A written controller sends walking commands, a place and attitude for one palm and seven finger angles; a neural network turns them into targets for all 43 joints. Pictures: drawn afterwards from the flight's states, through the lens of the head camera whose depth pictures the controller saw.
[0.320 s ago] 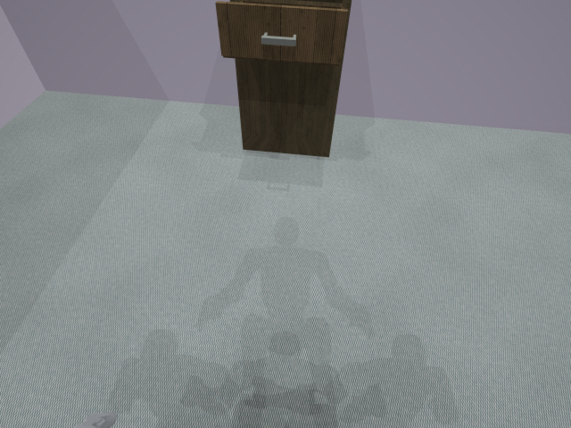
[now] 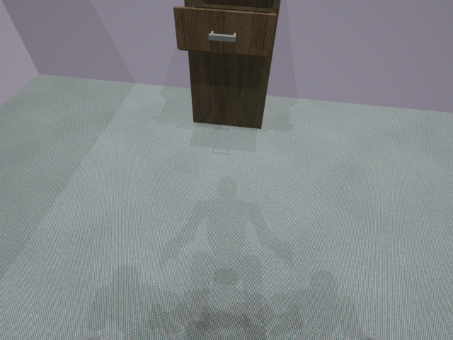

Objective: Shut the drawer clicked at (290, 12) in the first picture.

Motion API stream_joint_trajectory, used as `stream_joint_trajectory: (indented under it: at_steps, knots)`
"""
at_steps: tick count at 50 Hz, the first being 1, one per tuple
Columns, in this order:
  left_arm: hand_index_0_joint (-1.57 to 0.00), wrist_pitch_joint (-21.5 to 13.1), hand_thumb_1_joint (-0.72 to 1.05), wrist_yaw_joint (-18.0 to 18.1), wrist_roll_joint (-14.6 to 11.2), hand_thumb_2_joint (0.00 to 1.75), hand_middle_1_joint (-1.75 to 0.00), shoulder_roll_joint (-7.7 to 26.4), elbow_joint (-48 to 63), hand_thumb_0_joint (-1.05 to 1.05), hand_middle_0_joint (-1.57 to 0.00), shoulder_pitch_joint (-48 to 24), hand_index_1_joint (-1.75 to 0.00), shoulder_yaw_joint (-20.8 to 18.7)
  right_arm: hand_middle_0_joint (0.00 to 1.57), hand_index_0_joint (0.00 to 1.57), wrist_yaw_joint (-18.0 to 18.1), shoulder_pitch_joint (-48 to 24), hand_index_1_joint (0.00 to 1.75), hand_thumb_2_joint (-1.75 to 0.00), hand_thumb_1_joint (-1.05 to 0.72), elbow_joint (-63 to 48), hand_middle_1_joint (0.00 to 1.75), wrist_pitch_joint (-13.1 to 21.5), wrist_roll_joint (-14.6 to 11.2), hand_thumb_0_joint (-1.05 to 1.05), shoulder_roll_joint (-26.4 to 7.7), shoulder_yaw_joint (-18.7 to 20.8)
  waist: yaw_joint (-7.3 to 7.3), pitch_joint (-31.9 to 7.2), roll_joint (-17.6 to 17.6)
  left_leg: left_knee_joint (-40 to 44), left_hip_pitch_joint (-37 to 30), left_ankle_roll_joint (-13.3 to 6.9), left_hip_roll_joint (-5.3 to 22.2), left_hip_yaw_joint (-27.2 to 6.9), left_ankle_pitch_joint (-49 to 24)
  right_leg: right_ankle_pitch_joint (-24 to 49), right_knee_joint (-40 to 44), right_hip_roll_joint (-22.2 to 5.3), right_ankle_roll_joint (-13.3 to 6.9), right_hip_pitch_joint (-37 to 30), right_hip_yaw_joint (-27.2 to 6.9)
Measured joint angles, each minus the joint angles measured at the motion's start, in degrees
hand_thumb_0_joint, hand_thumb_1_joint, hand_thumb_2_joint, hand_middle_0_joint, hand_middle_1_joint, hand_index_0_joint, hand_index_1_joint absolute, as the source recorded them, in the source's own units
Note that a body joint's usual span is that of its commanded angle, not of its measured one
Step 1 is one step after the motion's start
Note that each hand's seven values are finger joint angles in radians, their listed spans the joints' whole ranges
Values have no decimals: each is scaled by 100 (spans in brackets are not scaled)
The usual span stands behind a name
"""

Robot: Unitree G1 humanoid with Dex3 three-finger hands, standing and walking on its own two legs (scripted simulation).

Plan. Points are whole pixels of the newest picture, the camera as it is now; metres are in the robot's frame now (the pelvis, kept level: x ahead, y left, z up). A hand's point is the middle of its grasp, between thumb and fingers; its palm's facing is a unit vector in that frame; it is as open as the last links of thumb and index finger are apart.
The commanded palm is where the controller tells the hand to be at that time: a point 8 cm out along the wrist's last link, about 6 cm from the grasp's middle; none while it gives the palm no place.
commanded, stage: stand and wait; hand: left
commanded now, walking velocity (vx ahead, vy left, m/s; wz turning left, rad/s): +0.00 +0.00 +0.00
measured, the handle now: (222, 35) +1.32 +0.11 -0.01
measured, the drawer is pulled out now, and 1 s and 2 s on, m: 0.30 0.30 0.30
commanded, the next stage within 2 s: look at it before walking up in 0.60 s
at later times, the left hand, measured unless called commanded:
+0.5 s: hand out of the picture +0.06 +0.24 -0.15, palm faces -0.02 -0.94 -0.34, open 7.4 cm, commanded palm none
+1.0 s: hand out of the picture +0.04 +0.23 -0.15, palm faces -0.03 -0.94 -0.33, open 7.4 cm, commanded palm none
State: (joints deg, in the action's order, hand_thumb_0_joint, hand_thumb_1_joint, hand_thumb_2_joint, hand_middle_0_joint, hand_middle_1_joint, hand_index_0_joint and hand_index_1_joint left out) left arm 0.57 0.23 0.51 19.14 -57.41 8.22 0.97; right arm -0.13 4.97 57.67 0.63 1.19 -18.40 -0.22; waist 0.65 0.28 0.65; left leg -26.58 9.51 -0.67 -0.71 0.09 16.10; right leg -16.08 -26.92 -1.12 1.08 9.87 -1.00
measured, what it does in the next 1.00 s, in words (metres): stands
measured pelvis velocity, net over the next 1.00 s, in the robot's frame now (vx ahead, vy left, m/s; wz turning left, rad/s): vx -0.02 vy -0.01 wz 0.00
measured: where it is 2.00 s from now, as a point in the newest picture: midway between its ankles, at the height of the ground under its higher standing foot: outside the picture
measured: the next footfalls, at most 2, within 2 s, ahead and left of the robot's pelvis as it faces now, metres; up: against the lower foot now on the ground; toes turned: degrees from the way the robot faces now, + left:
right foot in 1.98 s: +0.30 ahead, -0.15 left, +0.00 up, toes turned -13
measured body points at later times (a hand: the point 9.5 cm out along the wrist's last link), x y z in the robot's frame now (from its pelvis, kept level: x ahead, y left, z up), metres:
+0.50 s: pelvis -0.02 -0.01 +0.00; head -0.02 -0.01 +0.45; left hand +0.06 +0.29 -0.13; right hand +0.06 -0.30 -0.13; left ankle -0.02 +0.11 -0.74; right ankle -0.02 -0.13 -0.74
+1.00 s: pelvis -0.02 -0.01 +0.01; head -0.02 -0.01 +0.46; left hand +0.04 +0.28 -0.13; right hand +0.04 -0.31 -0.13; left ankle -0.02 +0.11 -0.74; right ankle -0.02 -0.13 -0.74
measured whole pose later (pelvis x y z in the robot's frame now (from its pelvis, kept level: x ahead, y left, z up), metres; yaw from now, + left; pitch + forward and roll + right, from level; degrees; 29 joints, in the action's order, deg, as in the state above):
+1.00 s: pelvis -0.02 -0.01 +0.01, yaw +0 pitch -2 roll +0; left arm 0.2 0.0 0.5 19.2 -62.3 9.2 0.7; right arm -0.3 8.2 64.1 0.5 0.8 -18.9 -0.3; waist 0.2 1.4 0.2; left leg -21.8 8.8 0.6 0.6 -0.2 11.5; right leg -11.4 -22.2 0.1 0.0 9.2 -0.7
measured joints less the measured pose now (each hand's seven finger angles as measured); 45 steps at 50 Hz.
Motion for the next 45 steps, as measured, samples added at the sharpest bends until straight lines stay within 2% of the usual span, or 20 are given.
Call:
stream_joint_trajectory:
  at_steps: [16, 45]
  knots:
    - [-20, -7, 90, -1, -14, 89, -30, 88, -338, 0, -20, 99, -30, -38, 20, 20, 10, 236, 30, -90, -90, 424, 30, -38, -32, 1, -104, 18, -34, 85, -27, 256, -125, 68, 74, -13, -212, 222, 265, 72, -61, -124, 15]
    - [-20, -33, 90, -22, 2, 89, -30, 4, -463, 0, -20, 81, -30, -23, 20, 20, -21, 321, 30, -90, -90, 625, 30, -12, -38, 1, -51, -1, -48, 102, -49, 467, -70, 124, 128, -23, -464, 467, 460, 124, -107, -59, 24]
